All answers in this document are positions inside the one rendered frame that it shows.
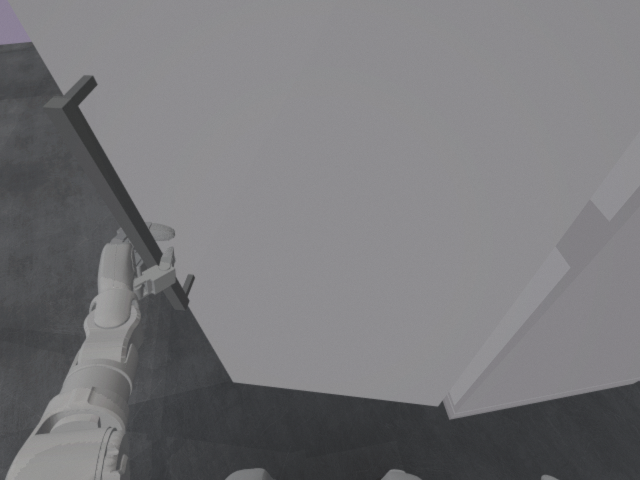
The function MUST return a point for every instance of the robot left forearm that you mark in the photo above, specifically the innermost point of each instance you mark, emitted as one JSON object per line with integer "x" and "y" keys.
{"x": 97, "y": 388}

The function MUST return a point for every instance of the left robot hand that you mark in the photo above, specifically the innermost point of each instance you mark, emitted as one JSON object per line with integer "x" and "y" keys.
{"x": 120, "y": 264}

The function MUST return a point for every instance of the left robot upper arm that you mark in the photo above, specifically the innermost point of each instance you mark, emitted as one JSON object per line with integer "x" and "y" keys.
{"x": 88, "y": 454}

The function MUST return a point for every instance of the handle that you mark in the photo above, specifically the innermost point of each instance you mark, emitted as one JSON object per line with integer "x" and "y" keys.
{"x": 68, "y": 119}

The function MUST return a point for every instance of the fridge door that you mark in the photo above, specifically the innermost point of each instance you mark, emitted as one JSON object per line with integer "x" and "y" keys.
{"x": 361, "y": 188}

